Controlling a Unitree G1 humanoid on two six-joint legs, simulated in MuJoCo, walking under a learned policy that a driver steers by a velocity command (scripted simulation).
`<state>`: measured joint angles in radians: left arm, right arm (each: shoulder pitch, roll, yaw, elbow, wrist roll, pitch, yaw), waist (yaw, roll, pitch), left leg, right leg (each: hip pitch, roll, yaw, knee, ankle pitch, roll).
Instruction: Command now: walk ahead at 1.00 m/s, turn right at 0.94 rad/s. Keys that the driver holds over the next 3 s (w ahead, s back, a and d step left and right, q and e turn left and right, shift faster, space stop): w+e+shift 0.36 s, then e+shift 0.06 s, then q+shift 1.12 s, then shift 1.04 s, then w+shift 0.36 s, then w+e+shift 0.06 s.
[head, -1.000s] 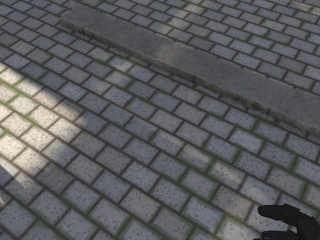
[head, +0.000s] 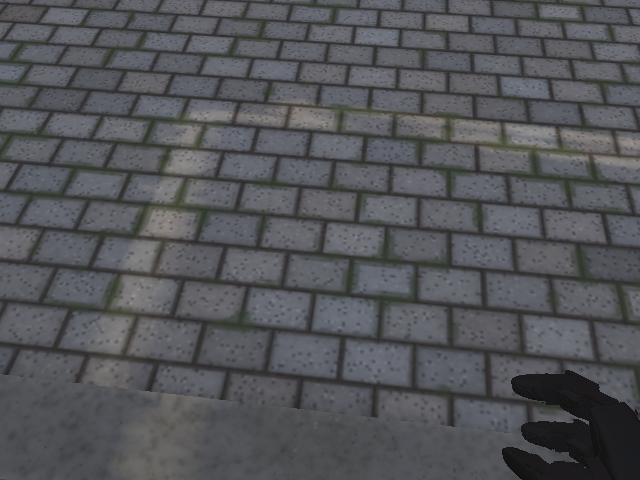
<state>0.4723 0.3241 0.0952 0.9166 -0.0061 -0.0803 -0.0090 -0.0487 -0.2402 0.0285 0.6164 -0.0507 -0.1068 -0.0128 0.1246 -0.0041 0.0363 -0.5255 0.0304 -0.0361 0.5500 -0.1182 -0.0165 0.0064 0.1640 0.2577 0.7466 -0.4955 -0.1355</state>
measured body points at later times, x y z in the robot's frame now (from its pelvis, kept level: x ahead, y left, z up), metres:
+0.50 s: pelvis +0.43 -0.05 +0.01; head +0.47 -0.05 +0.46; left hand +0.71 +0.08 -0.09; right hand +0.35 -0.28 -0.11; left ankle +0.28 +0.16 -0.54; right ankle +0.52 -0.09 -0.65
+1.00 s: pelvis +0.72 -0.11 +0.01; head +0.76 -0.12 +0.46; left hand +0.99 +0.05 -0.08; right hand +0.72 -0.39 -0.11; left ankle +0.85 -0.10 -0.71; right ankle +0.70 -0.27 -0.63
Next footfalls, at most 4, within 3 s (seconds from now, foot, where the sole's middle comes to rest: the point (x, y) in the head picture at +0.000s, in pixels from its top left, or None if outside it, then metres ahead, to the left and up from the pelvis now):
0.42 right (429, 426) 0.54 -0.11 -0.69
0.80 left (432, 298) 0.88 -0.12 -0.75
1.22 right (507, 311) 0.86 -0.29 -0.75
1.68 left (391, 339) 0.76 -0.03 -0.75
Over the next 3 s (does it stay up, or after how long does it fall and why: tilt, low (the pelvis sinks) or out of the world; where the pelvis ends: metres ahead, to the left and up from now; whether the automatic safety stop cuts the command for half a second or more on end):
stays up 0.87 -0.03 0.02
